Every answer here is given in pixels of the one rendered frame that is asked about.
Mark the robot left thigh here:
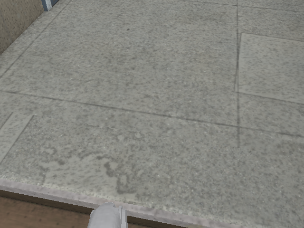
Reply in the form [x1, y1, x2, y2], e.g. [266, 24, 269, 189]
[87, 204, 128, 228]

